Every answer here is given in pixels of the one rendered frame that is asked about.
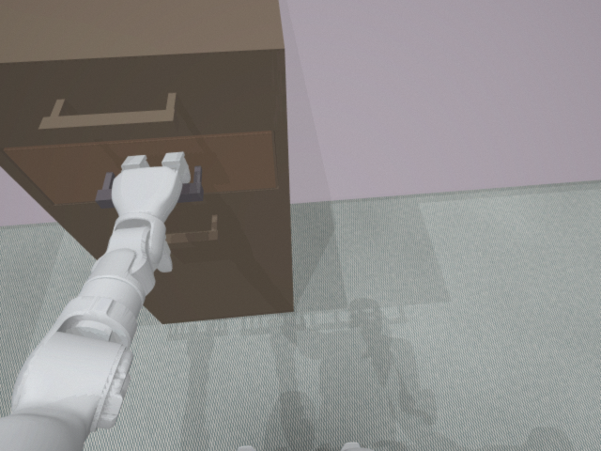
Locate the cabinet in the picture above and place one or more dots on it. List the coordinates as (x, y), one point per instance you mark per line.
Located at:
(221, 65)

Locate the handle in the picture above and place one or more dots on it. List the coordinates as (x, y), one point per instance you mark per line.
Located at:
(193, 239)
(190, 192)
(112, 125)

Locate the left robot upper arm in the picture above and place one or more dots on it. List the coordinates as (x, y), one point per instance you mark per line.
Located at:
(76, 385)

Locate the left robot hand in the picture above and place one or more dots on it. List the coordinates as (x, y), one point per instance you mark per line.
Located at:
(151, 190)

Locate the robot left forearm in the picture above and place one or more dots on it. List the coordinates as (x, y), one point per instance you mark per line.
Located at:
(111, 298)

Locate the drawer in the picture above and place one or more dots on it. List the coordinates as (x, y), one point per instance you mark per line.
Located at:
(69, 173)

